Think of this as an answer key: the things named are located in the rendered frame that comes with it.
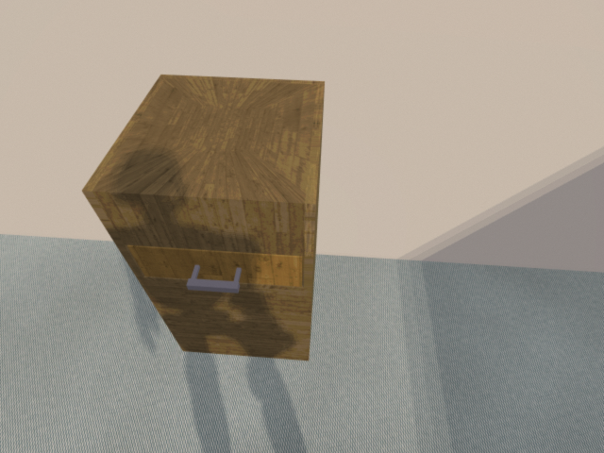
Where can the cabinet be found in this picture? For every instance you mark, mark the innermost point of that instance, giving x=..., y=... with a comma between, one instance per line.
x=224, y=164

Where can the drawer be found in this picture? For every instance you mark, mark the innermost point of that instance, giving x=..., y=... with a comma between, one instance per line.
x=257, y=268

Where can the handle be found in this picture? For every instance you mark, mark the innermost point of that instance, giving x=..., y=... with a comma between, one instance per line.
x=214, y=285

